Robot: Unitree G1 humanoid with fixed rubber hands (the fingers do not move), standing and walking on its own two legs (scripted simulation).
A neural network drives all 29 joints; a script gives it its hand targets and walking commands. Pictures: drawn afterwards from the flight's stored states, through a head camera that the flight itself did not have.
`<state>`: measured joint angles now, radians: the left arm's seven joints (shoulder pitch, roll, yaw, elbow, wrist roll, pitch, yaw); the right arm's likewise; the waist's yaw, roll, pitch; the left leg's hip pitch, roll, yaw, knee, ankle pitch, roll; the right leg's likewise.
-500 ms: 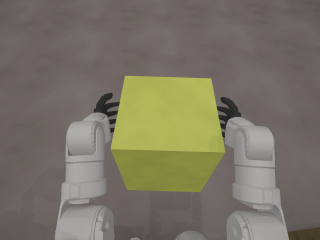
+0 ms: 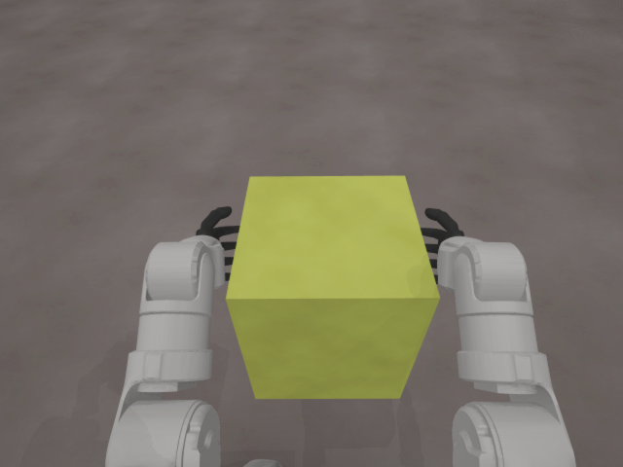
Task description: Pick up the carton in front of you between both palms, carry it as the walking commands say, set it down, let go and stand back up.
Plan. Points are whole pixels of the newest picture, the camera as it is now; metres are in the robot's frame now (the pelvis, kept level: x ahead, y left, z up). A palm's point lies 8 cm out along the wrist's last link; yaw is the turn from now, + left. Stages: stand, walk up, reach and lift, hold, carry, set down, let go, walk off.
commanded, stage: carry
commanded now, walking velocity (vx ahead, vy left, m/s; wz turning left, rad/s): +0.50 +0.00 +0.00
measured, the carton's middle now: (327, 291) +0.36 +0.01 +0.02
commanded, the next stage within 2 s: none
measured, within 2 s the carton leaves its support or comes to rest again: neither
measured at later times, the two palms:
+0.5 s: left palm (270, 108) +0.68 +0.13 +0.11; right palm (441, 124) +0.64 -0.17 +0.10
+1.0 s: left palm (288, 52) +0.88 +0.11 +0.12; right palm (432, 51) +0.89 -0.19 +0.11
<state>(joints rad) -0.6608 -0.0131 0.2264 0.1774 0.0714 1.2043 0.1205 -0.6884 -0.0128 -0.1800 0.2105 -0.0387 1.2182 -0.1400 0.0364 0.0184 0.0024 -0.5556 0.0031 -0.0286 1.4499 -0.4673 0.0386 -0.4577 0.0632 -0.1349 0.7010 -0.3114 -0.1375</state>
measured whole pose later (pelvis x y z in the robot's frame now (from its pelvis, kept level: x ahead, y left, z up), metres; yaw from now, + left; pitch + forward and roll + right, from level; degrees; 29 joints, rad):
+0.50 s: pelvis +0.32 +0.02 +0.03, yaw -3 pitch +6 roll -2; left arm -0.49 -0.07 0.20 -0.04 0.06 1.07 0.12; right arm -0.45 0.07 -0.19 -0.08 -0.04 1.07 -0.14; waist -0.05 0.04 0.04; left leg -0.32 0.01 0.13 0.37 -0.17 0.08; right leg -0.55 0.00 -0.04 0.97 -0.41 0.01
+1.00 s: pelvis +0.62 -0.05 +0.03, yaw +1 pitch +4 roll +1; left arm -0.15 -0.13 0.11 -0.29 0.11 1.21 0.10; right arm -0.14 0.13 -0.10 -0.30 -0.12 1.23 -0.08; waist 0.03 0.00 -0.12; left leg -0.55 0.08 0.11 0.67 -0.21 -0.01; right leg -0.12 -0.03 -0.20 0.31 -0.26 -0.03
